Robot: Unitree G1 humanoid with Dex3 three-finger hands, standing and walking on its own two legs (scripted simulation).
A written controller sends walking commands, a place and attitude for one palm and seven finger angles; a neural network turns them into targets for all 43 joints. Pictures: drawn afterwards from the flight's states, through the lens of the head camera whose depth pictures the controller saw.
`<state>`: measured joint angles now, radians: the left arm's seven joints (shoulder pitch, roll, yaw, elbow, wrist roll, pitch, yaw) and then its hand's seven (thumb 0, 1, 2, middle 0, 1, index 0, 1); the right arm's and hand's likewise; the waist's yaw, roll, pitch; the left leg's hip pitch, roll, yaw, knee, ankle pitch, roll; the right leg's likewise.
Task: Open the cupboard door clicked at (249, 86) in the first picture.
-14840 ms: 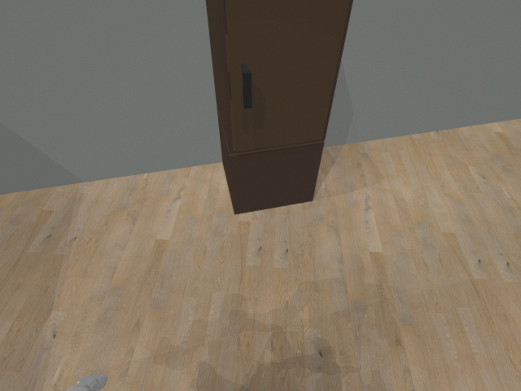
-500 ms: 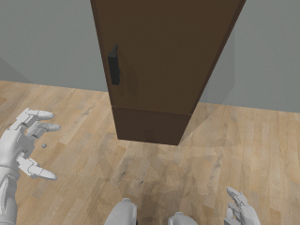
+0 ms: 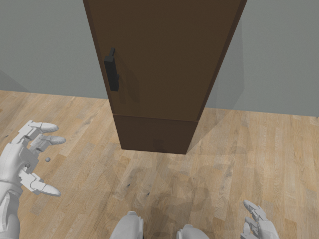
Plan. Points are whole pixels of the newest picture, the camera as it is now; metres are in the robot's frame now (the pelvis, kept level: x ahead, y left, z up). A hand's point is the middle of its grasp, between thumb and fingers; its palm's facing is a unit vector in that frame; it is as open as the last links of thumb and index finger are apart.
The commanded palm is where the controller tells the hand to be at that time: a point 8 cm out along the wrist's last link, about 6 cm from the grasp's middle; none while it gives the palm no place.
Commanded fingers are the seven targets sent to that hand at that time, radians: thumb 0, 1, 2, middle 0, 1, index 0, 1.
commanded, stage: move the hooked fingers beside the handle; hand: left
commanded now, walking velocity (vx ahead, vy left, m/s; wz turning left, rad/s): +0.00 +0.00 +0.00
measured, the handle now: (113, 69) +0.60 +0.19 +0.03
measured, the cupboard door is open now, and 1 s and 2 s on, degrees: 0 0 0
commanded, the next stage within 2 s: none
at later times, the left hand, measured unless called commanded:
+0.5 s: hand (64, 130) +0.36 +0.26 +0.04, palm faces -0.04 -1.00 -0.01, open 14.0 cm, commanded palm +0.34 +0.31 +0.05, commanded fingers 0.00 -0.50 0.30 -0.30 -1.20 -0.30 -1.20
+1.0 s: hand (75, 106) +0.43 +0.26 +0.04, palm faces -0.02 -1.00 -0.01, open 14.0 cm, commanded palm +0.42 +0.30 +0.04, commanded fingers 0.00 -0.50 0.30 -0.30 -1.20 -0.30 -1.20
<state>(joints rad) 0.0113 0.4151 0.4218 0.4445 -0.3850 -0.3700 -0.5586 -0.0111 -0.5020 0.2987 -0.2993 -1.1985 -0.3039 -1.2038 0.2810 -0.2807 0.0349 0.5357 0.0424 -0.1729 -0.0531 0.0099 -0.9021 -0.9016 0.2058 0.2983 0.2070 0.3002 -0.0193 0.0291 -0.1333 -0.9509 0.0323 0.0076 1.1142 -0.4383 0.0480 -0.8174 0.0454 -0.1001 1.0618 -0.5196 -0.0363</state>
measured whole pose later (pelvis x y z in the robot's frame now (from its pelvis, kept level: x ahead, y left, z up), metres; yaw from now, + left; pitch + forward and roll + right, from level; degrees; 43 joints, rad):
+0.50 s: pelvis +0.00 +0.00 -0.01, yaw -1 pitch +18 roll -4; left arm -0.27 0.45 0.41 0.62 -0.31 -0.33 -0.52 -0.01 -0.50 0.30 -0.30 -1.20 -0.30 -1.20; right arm 0.28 -0.28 0.04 0.56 0.04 -0.14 -0.06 0.01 -0.90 -0.90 0.21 0.30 0.21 0.30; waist -0.04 0.02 -0.13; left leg -1.00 0.03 0.02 1.14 -0.45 0.05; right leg -0.87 0.04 -0.09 1.09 -0.53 -0.03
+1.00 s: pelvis +0.00 +0.00 -0.01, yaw -1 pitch +21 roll -4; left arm -0.60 0.53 0.45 0.95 -0.22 -0.40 -0.47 -0.01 -0.50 0.30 -0.30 -1.20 -0.30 -1.20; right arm 0.31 -0.29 0.04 0.61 0.03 -0.05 -0.04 0.01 -0.90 -0.90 0.21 0.30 0.21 0.30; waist -0.09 0.02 -0.13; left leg -1.08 0.04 0.02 1.18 -0.47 0.05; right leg -0.96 0.05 -0.09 1.13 -0.54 -0.03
